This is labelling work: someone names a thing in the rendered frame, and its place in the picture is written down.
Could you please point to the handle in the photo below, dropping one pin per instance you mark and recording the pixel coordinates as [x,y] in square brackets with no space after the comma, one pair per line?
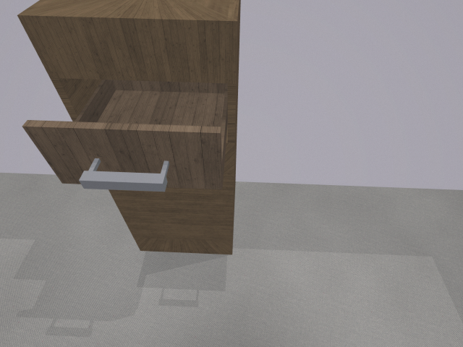
[152,182]

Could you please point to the cabinet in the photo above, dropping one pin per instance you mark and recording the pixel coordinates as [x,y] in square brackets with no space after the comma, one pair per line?
[82,42]

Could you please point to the drawer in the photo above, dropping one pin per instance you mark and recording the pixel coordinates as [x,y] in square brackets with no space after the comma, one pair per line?
[134,126]

